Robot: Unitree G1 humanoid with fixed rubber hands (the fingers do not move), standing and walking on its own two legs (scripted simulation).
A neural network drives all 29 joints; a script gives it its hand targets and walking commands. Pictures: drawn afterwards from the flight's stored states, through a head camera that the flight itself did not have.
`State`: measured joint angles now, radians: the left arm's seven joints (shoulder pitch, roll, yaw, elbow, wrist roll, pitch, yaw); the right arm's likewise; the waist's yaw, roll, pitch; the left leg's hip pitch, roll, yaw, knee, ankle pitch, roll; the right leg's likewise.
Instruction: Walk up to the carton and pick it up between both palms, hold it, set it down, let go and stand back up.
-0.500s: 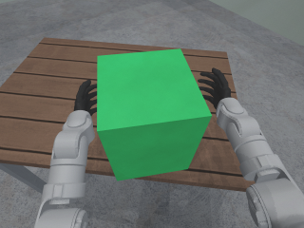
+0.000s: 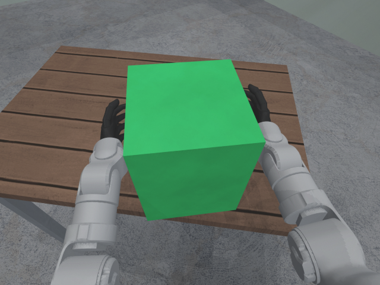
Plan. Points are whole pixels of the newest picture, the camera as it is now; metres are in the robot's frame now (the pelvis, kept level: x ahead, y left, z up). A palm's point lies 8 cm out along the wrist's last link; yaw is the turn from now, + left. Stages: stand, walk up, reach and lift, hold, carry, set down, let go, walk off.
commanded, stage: reach and lift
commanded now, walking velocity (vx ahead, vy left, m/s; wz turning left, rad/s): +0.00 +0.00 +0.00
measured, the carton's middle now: (186, 144) +0.38 +0.07 +0.09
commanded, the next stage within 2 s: none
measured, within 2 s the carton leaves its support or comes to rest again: leaves its support in 1.36 s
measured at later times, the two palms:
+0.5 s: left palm (117, 135) +0.37 +0.21 +0.11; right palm (259, 124) +0.43 -0.07 +0.12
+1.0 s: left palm (117, 135) +0.37 +0.21 +0.11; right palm (260, 124) +0.43 -0.07 +0.12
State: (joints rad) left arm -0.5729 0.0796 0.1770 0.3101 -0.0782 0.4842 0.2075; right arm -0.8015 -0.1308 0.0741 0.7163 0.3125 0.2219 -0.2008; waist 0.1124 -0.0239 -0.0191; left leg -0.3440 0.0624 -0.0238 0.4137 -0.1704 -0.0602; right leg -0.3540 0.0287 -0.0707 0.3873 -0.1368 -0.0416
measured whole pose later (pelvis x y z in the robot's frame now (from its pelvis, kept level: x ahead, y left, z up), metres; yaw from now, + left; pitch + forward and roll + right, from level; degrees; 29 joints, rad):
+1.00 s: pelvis +0.01 +0.01 +0.00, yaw +1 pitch +5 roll -1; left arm -0.57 -0.07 0.31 0.35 0.15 0.40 0.14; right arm -0.77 -0.05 -0.06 0.76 0.12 0.20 -0.15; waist 0.07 -0.02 -0.06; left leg -0.31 0.05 -0.04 0.39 -0.16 -0.05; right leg -0.30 0.02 -0.08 0.34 -0.13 -0.03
